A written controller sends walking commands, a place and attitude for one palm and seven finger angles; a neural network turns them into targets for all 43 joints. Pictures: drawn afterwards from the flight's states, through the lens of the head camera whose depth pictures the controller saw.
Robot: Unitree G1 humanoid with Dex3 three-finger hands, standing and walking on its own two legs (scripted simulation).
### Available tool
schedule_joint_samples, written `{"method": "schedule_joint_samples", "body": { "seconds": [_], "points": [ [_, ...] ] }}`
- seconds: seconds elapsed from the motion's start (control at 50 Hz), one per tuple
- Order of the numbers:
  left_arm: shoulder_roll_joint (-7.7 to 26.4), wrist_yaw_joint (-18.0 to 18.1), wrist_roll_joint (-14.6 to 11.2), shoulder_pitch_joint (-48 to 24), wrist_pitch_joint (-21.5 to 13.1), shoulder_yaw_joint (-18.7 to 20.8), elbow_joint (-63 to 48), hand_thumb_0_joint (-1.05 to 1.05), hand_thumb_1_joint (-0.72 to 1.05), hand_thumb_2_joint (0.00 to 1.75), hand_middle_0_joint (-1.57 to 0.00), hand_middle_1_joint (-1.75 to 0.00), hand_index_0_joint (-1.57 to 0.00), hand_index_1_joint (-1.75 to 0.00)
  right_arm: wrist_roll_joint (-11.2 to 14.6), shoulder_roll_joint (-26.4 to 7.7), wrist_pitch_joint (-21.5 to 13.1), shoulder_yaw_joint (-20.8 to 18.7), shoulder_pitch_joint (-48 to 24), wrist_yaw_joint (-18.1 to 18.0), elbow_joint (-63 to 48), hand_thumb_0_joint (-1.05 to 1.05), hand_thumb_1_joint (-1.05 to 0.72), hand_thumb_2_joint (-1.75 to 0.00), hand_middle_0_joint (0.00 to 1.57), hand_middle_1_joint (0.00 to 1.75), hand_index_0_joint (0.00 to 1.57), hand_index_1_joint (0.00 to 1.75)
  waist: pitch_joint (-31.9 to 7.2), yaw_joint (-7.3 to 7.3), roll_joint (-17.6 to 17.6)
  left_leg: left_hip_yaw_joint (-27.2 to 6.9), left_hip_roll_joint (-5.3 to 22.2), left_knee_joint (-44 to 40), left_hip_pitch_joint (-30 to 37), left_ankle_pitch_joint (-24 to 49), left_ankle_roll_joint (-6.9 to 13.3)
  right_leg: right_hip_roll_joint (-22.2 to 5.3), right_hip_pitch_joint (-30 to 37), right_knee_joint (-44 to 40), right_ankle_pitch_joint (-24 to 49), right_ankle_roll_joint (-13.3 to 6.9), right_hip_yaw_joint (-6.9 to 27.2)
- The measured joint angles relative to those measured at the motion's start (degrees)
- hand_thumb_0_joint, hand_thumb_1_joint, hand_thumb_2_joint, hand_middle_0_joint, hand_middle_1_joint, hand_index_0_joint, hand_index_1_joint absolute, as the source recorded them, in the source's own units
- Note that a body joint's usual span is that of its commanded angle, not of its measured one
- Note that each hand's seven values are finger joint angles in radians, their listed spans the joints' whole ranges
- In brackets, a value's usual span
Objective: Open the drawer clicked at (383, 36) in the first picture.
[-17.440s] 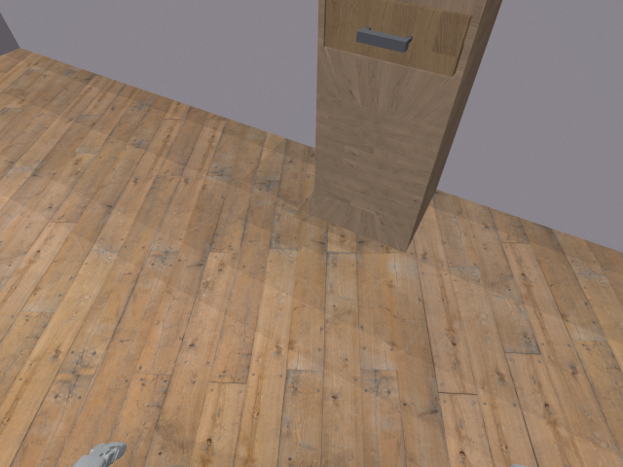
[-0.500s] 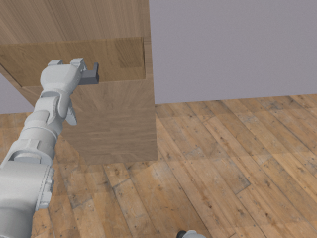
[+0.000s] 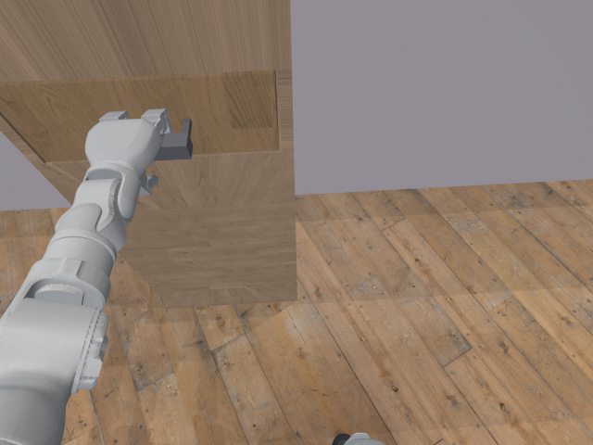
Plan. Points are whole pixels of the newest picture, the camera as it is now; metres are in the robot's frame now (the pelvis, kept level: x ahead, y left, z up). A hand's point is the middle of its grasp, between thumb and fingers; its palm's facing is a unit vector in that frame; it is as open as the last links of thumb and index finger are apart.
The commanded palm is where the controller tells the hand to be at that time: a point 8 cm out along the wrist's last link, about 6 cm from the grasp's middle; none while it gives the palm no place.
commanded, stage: close the thumb around the handle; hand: left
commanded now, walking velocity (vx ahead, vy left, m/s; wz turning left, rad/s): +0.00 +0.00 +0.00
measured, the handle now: (144, 137) +0.53 +0.21 +0.08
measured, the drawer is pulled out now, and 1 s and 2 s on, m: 0.00 0.04 0.23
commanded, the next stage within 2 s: pull the drawer open in 0.24 s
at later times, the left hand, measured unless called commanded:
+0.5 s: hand (143, 176) +0.47 +0.21 +0.06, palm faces -0.03 -0.02 -1.00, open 6.0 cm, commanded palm +0.43 +0.21 +0.12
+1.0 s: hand (138, 197) +0.44 +0.21 +0.06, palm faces -0.03 -0.01 -1.00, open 6.0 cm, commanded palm +0.42 +0.22 +0.12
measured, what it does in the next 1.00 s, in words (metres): stands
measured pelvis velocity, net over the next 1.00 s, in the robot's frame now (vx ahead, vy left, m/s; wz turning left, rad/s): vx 0.00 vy -0.01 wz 0.02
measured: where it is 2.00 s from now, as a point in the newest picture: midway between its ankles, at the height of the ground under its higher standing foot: outside the picture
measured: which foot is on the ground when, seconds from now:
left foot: down 0.00-1.00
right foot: down 0.00-1.00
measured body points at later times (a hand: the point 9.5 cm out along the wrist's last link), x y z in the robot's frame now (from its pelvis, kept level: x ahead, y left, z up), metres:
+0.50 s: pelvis +0.01 +0.00 +0.00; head +0.09 -0.02 +0.45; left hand +0.47 +0.21 +0.11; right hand +0.05 -0.28 -0.13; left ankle -0.05 +0.08 -0.72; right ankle +0.02 -0.12 -0.72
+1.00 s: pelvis +0.00 -0.01 +0.01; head +0.07 -0.04 +0.45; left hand +0.43 +0.21 +0.11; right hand +0.12 -0.27 -0.13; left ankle -0.05 +0.08 -0.72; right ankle +0.02 -0.12 -0.72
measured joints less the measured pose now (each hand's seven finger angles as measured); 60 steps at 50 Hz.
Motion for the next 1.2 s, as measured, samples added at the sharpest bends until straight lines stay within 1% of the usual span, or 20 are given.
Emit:
{"method": "schedule_joint_samples", "body": {
  "seconds": [0.1,0.14,0.26,0.38,0.48,0.58,0.74,0.84,0.92,1.08,1.14,1.2],
  "points": [
    [-0.63,0.02,0.00,1.55,-0.23,0.23,-2.00,0.00,0.58,0.77,-0.39,-1.31,-0.40,-1.31,-0.19,0.13,0.30,-0.31,0.47,0.40,0.06,0.00,-0.91,-0.90,0.20,0.30,0.21,0.30,-0.26,0.45,0.26,0.07,0.03,-0.21,0.43,-0.10,-0.02,0.06,0.37,-0.15,-0.10,0.05,0.10],
    [-0.96,0.18,0.06,2.37,-0.16,0.18,-2.71,0.00,0.65,0.80,-0.39,-1.32,-0.40,-1.32,-0.26,0.13,0.46,-0.41,0.53,0.64,0.20,0.00,-0.91,-0.90,0.20,0.30,0.21,0.30,-0.39,0.64,0.43,0.08,0.04,-0.33,0.69,-0.11,-0.04,0.08,0.61,-0.25,-0.12,0.05,0.11],
    [-1.03,1.12,-0.11,2.84,0.20,-0.12,-2.83,0.00,0.65,0.78,-0.36,-1.34,-0.38,-1.34,-0.04,0.23,0.67,-0.22,-0.14,0.79,0.45,0.01,-0.91,-0.90,0.20,0.30,0.21,0.30,0.09,0.69,0.43,0.06,0.04,-0.76,1.40,0.02,-0.09,0.12,1.23,-0.49,-0.09,-0.04,0.12],
    [-1.16,0.89,-0.12,2.74,0.73,-0.40,-2.83,0.00,0.66,0.77,-0.36,-1.35,-0.38,-1.35,-0.13,0.14,0.49,-0.43,-0.54,0.76,0.40,0.01,-0.91,-0.90,0.20,0.30,0.21,0.30,0.20,0.80,0.45,-0.10,0.03,-1.15,1.68,0.24,-0.24,0.13,1.51,-0.75,-0.03,-0.15,-0.02],
    [-1.21,0.21,-0.51,5.31,0.95,0.29,-5.44,0.01,0.66,0.77,-0.35,-1.35,-0.37,-1.35,-0.09,-0.05,0.74,-0.68,-0.55,0.90,-0.07,0.01,-0.91,-0.90,0.20,0.30,0.21,0.30,-0.10,1.09,0.57,0.25,0.19,-2.01,2.63,0.34,-0.33,0.39,2.17,-1.33,0.05,-0.21,0.34],
    [-1.78,-0.40,-1.47,10.00,1.55,0.50,-10.97,0.01,0.67,0.77,-0.33,-1.35,-0.37,-1.35,0.17,-0.23,1.20,-0.98,-0.64,1.34,-0.68,0.01,-0.91,-0.90,0.20,0.30,0.21,0.30,-0.17,1.86,0.84,0.42,0.26,-3.10,4.20,0.43,-0.43,0.58,3.49,-2.05,0.01,-0.25,0.57],
    [-3.22,-0.63,-2.45,17.78,2.61,-0.38,-19.78,0.01,0.67,0.78,-0.31,-1.35,-0.37,-1.35,0.58,-0.27,1.38,-0.99,-2.72,1.63,-1.17,0.01,-0.91,-0.90,0.20,0.30,0.20,0.30,-0.01,3.40,1.22,0.11,0.16,-4.53,7.08,0.66,-0.64,0.59,6.19,-2.90,-0.27,-0.34,0.44],
    [-3.98,0.20,-1.43,14.27,1.70,-2.26,-15.82,0.01,0.66,0.79,-0.33,-1.35,-0.37,-1.35,0.57,0.00,0.76,-0.34,-5.16,0.66,-0.42,0.01,-0.91,-0.90,0.20,0.30,0.21,0.30,0.68,4.17,0.58,-1.07,-0.14,-3.90,7.23,0.66,-0.82,0.13,6.68,-2.06,-0.74,-0.60,-0.68],
    [-3.75,-0.08,-0.91,12.10,1.12,-2.36,-12.83,0.00,0.65,0.79,-0.36,-1.35,-0.38,-1.35,0.38,0.22,0.31,-0.09,-6.47,0.16,-0.89,0.01,-0.91,-0.90,0.20,0.30,0.21,0.30,0.77,4.02,0.38,-1.25,-0.18,-3.56,6.85,0.89,-0.95,0.05,6.35,-1.68,-0.61,-0.79,-0.86],
    [-2.67,0.00,-0.28,10.05,-0.88,-0.44,-9.01,0.00,0.64,0.78,-0.37,-1.35,-0.39,-1.35,0.29,0.38,-0.20,0.18,-5.69,-0.52,-1.40,0.01,-0.91,-0.90,0.20,0.30,0.21,0.30,0.95,3.13,0.18,-0.89,-0.09,-2.80,5.82,1.15,-1.03,0.11,5.13,-0.85,-0.25,-0.96,-0.52],
    [-2.13,0.27,-0.18,10.30,-1.29,0.46,-8.85,0.00,0.65,0.78,-0.36,-1.35,-0.39,-1.35,0.31,0.33,-0.13,0.03,-4.60,-0.56,-1.26,0.01,-0.91,-0.90,0.20,0.30,0.21,0.30,0.97,2.78,0.13,-0.52,0.04,-2.64,5.44,1.25,-1.05,0.28,4.62,-0.75,0.03,-1.03,-0.16],
    [-1.66,0.39,-0.51,12.05,-1.25,1.53,-10.44,0.01,0.65,0.79,-0.35,-1.35,-0.38,-1.35,0.46,0.14,0.07,-0.28,-3.38,-0.38,-1.14,0.01,-0.91,-0.90,0.20,0.30,0.21,0.30,0.99,2.52,0.24,0.14,0.21,-2.95,5.56,1.39,-1.01,0.55,4.46,-1.04,0.43,-1.02,0.47]
  ]
}}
